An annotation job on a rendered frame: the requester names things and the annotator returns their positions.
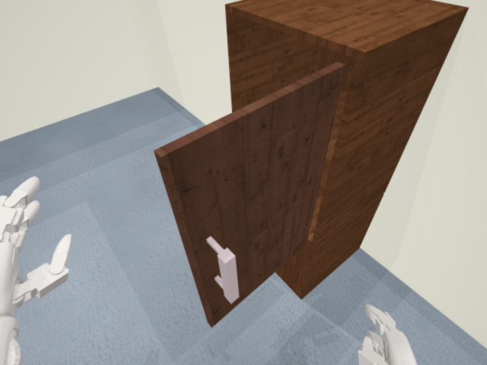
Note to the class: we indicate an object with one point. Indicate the left robot forearm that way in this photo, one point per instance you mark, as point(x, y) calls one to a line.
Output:
point(10, 353)

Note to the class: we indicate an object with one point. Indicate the right robot hand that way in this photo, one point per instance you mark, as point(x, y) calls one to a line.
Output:
point(393, 348)

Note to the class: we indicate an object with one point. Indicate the cupboard door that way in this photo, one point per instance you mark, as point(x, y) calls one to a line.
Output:
point(250, 181)

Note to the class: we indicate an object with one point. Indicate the left robot hand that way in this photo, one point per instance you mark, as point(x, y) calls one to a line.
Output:
point(16, 216)

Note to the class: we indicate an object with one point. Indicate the handle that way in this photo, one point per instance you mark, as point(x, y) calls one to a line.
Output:
point(228, 268)

